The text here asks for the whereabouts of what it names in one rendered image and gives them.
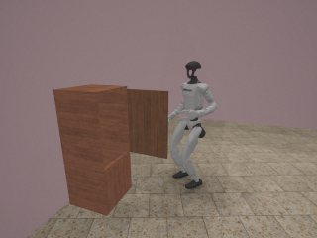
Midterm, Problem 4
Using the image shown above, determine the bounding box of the left robot forearm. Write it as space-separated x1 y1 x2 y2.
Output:
196 103 217 118

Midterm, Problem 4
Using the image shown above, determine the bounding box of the robot right upper arm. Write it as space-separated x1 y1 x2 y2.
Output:
180 82 188 105

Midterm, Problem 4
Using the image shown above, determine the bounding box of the humanoid robot head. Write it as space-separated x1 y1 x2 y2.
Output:
185 61 201 84

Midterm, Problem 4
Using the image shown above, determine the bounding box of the right robot forearm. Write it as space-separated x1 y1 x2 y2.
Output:
169 102 185 119

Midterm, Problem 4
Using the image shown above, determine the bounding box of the robot left upper arm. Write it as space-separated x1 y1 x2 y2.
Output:
196 83 215 106

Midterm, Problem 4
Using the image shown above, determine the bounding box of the left robot hand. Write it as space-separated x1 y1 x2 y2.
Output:
177 109 198 121

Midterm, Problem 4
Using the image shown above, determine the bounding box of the robot left shin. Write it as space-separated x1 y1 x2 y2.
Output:
182 158 199 182

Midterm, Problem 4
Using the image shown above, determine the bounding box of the cupboard door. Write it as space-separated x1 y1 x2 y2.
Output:
127 89 168 159

